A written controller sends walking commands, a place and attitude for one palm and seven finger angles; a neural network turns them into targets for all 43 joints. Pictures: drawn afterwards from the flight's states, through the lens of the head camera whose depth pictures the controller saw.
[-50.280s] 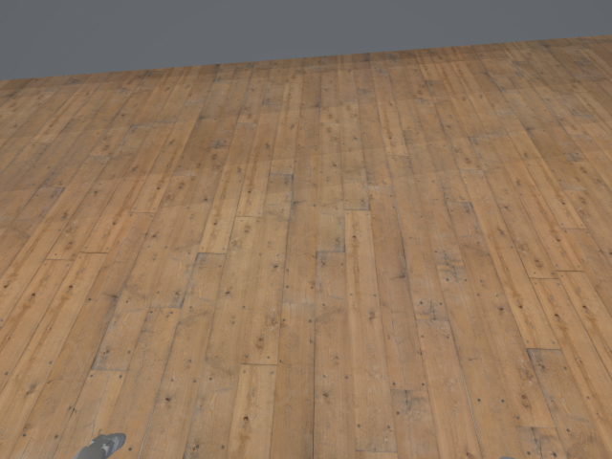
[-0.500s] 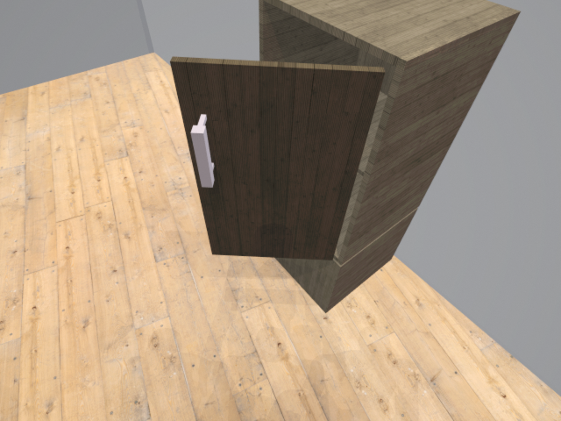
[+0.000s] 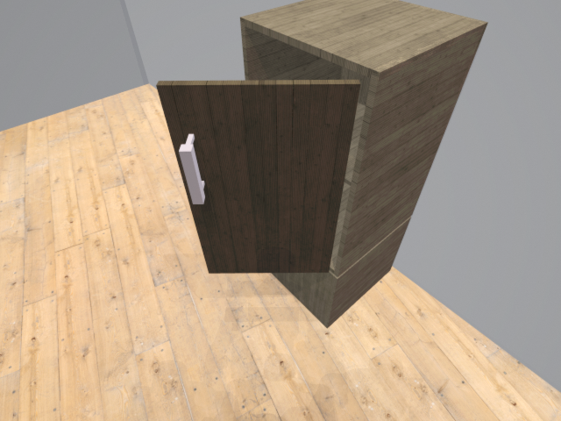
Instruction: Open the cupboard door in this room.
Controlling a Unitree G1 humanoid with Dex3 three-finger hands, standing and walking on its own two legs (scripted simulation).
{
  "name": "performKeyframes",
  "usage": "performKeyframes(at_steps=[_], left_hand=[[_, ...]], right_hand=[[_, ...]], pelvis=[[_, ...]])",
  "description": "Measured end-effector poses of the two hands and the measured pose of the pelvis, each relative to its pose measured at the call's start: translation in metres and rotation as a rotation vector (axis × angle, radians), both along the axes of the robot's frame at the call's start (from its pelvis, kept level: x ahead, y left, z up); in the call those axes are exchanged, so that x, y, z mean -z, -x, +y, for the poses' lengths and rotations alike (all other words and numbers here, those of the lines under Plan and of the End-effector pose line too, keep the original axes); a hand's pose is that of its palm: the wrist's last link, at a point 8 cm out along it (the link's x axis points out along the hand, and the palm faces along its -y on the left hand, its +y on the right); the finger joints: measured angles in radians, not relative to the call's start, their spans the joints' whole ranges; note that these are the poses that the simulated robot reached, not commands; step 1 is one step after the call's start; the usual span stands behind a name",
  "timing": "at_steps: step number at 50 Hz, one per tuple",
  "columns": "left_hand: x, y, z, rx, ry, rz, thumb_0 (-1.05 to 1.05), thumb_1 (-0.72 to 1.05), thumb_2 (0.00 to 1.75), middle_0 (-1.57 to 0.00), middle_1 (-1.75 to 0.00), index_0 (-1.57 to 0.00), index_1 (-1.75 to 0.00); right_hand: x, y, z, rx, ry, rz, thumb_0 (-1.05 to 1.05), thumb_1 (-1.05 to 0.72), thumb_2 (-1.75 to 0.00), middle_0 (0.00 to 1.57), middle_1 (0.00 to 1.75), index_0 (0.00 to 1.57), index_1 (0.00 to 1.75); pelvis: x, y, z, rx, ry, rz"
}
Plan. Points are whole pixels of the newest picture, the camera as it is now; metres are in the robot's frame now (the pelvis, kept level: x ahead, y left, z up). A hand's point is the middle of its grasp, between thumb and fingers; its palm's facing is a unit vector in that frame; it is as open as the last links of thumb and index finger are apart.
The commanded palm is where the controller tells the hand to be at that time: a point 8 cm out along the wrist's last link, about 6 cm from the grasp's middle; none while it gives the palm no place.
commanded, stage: look again from close up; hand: left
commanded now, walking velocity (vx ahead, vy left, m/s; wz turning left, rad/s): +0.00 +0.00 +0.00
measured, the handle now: (194, 169) +0.58 +0.21 +0.03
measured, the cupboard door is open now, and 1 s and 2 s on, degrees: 49 49 49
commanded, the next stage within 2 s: raise the hand with hooked fingers in 0.06 s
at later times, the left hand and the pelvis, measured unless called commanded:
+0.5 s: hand (160, 389) +0.17 +0.17 -0.01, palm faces +0.04 -1.00 -0.04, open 8.1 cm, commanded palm +0.11 +0.24 -0.04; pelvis -0.05 -0.03 -0.06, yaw +2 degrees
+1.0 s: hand (128, 366) +0.20 +0.23 -0.02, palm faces +0.03 -1.00 -0.03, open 11.1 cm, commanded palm +0.17 +0.28 -0.01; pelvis -0.02 +0.00 -0.07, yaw +3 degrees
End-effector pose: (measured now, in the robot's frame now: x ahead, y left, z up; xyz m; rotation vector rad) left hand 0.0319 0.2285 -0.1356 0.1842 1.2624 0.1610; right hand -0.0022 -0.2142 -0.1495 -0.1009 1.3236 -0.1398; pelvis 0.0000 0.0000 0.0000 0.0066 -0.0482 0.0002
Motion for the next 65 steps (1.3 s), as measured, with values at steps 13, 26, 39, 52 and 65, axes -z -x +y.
performKeyframes(at_steps=[13, 26, 39, 52, 65], left_hand=[[-0.052, -0.024, 0.003, -0.130, -0.030, -0.395, 0.02, 0.92, 0.89, -0.20, -0.31, -0.20, -0.31], [-0.110, -0.111, 0.000, 0.162, 0.142, -1.298, 0.00, 0.69, 0.80, -0.21, -0.45, -0.21, -0.44], [-0.120, -0.088, 0.037, 0.120, 0.006, -1.344, 0.01, 0.38, 0.67, -0.23, -0.64, -0.23, -0.63], [-0.131, -0.148, 0.064, 0.103, 0.095, -1.174, 0.00, 0.08, 0.54, -0.26, -0.83, -0.26, -0.83], [-0.134, -0.167, 0.074, 0.169, 0.114, -1.179, -0.01, -0.23, 0.41, -0.28, -1.03, -0.28, -1.02]], right_hand=[[-0.018, -0.016, -0.024, -0.027, 0.073, -0.219, 0.01, -0.91, -0.90, 0.20, 0.30, 0.20, 0.29], [-0.066, -0.157, -0.064, -0.220, 0.186, -0.889, 0.01, -0.91, -0.90, 0.20, 0.30, 0.20, 0.29], [-0.017, -0.181, -0.008, -0.332, 0.109, -0.784, 0.01, -0.91, -0.90, 0.20, 0.30, 0.20, 0.30], [-0.011, -0.143, -0.002, -0.181, 0.091, -0.613, 0.01, -0.90, -0.90, 0.21, 0.30, 0.21, 0.30], [-0.033, -0.176, -0.018, -0.232, 0.167, -0.667, 0.01, -0.90, -0.90, 0.20, 0.30, 0.21, 0.30]], pelvis=[[0.002, 0.019, -0.009, -0.007, -0.006, -0.005], [0.065, 0.051, -0.026, -0.034, -0.009, 0.180], [0.089, 0.037, -0.017, -0.085, 0.070, 0.229], [0.066, 0.013, 0.002, -0.048, 0.053, 0.264], [0.061, 0.005, 0.004, -0.063, 0.064, 0.251]])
